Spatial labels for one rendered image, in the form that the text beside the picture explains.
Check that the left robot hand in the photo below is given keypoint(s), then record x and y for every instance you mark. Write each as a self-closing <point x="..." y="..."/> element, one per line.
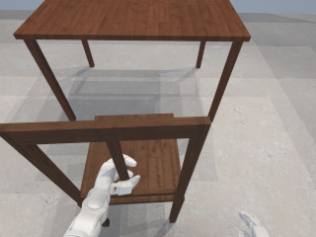
<point x="108" y="174"/>

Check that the chair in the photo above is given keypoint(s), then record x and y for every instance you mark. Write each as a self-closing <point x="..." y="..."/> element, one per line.
<point x="149" y="139"/>

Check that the robot left forearm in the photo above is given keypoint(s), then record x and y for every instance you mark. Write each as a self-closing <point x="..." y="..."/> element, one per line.
<point x="94" y="212"/>

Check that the right robot hand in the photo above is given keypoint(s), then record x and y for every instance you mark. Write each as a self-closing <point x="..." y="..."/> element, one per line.
<point x="254" y="224"/>

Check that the table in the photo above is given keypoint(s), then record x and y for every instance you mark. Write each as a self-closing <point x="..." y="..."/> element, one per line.
<point x="149" y="20"/>

